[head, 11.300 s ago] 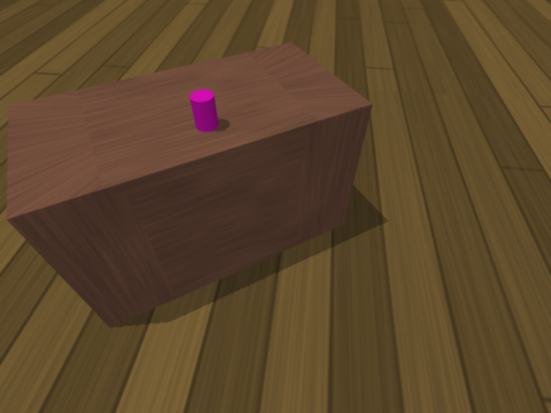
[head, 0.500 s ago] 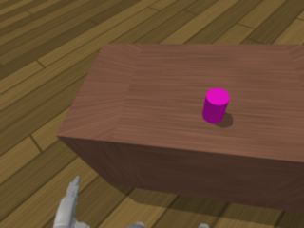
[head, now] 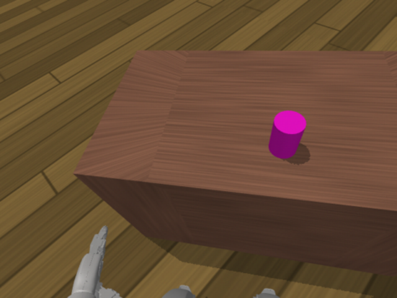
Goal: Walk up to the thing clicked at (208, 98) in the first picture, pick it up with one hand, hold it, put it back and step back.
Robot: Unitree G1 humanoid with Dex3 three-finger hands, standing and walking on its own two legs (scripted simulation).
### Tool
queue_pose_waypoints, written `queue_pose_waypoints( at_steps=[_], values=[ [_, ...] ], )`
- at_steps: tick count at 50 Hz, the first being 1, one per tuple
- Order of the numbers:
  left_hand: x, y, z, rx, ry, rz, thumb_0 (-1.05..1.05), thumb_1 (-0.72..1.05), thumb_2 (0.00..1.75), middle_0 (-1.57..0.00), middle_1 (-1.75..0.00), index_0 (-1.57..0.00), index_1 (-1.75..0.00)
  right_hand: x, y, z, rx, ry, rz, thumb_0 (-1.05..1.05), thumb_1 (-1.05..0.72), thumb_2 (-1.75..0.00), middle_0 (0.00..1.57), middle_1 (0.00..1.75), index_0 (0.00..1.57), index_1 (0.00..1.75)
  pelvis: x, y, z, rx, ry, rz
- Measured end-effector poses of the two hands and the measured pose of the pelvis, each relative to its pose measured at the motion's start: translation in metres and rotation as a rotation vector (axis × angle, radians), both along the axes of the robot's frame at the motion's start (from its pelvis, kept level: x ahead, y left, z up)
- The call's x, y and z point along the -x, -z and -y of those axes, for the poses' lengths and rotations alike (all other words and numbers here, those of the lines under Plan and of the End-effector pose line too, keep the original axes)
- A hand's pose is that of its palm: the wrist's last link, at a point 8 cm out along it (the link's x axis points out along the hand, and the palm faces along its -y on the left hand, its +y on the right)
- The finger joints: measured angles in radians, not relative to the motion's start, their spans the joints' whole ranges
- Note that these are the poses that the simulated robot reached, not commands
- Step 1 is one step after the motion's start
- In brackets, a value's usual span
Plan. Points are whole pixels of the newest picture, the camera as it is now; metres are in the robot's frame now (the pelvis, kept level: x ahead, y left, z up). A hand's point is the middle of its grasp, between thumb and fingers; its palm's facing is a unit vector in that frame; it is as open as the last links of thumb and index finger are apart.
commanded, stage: go down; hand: right
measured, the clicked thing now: (285, 135) +0.50 -0.12 -0.02
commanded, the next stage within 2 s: approach in 0.34 s
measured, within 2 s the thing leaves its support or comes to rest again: neither
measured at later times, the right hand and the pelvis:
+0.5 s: hand out of the picture +0.43 -0.33 +0.10, palm faces +0.06 +1.00 +0.00, open 17.8 cm; pelvis +0.00 +0.00 +0.00, yaw +0 degrees
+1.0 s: hand (319, 149) +0.47 -0.20 -0.02, palm faces -0.03 +1.00 +0.08, open 17.8 cm; pelvis -0.01 +0.00 -0.04, yaw +2 degrees
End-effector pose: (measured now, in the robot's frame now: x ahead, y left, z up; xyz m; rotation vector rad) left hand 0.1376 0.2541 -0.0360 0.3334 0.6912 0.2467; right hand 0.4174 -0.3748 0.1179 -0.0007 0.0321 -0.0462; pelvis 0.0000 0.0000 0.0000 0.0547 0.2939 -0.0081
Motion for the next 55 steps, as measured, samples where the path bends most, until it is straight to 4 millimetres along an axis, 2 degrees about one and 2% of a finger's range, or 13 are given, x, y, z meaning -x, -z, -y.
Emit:
queue_pose_waypoints(
  at_steps=[10, 22, 27, 31, 35, 42, 47, 51, 55],
  values=[
    [0.0, -0.001, -0.007, 0.0, -0.001, -0.005, -0.01, -0.56, 0.08, -0.05, -0.04, -0.04, -0.06, 0.003, 0.012, -0.004, -0.014, 0.0, -0.014, -0.01, 0.61, -0.02, 0.06, 0.04, 0.05, 0.05, -0.002, 0.001, -0.004, 0.005, -0.003, -0.004],
    [-0.003, -0.002, -0.009, -0.007, 0.005, 0.007, -0.01, -0.55, 0.07, -0.05, -0.04, -0.04, -0.05, 0.01, 0.013, 0.002, -0.009, 0.013, -0.003, -0.01, 0.61, -0.02, 0.06, 0.04, 0.05, 0.05, -0.001, 0.004, -0.005, 0.001, 0.004, -0.001],
    [-0.005, -0.003, -0.003, -0.006, 0.023, 0.017, -0.01, -0.55, 0.07, -0.05, -0.04, -0.04, -0.05, 0.008, 0.014, 0.006, -0.005, 0.013, 0.003, -0.01, 0.61, -0.02, 0.05, 0.04, 0.05, 0.05, 0.0, 0.005, -0.004, 0.001, 0.006, -0.007],
    [-0.003, 0.001, 0.0, -0.005, 0.03, 0.007, -0.01, -0.54, 0.06, -0.05, -0.04, -0.04, -0.05, 0.005, 0.025, 0.001, -0.005, -0.007, -0.031, -0.01, 0.61, -0.02, 0.05, 0.04, 0.05, 0.04, 0.001, 0.008, -0.002, -0.002, 0.009, -0.021],
    [-0.002, 0.005, 0.002, -0.011, 0.041, 0.004, -0.01, -0.54, 0.05, -0.05, -0.05, -0.05, -0.05, -0.003, 0.047, -0.018, -0.027, -0.042, -0.055, -0.01, 0.61, -0.02, 0.05, 0.04, 0.05, 0.04, 0.004, 0.012, 0.0, -0.004, 0.007, -0.039],
    [-0.002, -0.007, 0.002, -0.048, 0.049, 0.065, -0.01, -0.54, 0.05, -0.06, -0.05, -0.05, -0.06, -0.021, 0.101, -0.077, -0.075, -0.11, -0.094, -0.01, 0.61, -0.02, 0.05, 0.04, 0.05, 0.04, 0.009, 0.023, 0.001, -0.004, -0.004, -0.067],
    [0.013, -0.016, -0.008, -0.099, 0.017, 0.078, -0.01, -0.53, 0.05, -0.06, -0.05, -0.05, -0.06, -0.027, 0.133, -0.112, -0.087, -0.105, -0.083, -0.01, 0.61, -0.02, 0.05, 0.04, 0.05, 0.04, 0.011, 0.031, -0.001, -0.006, -0.022, -0.082],
    [0.023, -0.011, -0.012, -0.111, -0.009, 0.053, -0.01, -0.54, 0.05, -0.05, -0.05, -0.05, -0.05, -0.031, 0.14, -0.128, -0.079, -0.072, -0.03, -0.01, 0.61, -0.01, 0.04, 0.04, 0.05, 0.04, 0.014, 0.038, -0.002, -0.009, -0.027, -0.094],
    [0.025, -0.005, -0.016, -0.106, -0.025, 0.047, -0.01, -0.54, 0.05, -0.05, -0.05, -0.05, -0.05, -0.036, 0.127, -0.135, -0.029, -0.056, 0.021, -0.02, 0.61, -0.01, 0.04, 0.04, 0.05, 0.04, 0.015, 0.042, -0.003, -0.011, -0.031, -0.094]
  ],
)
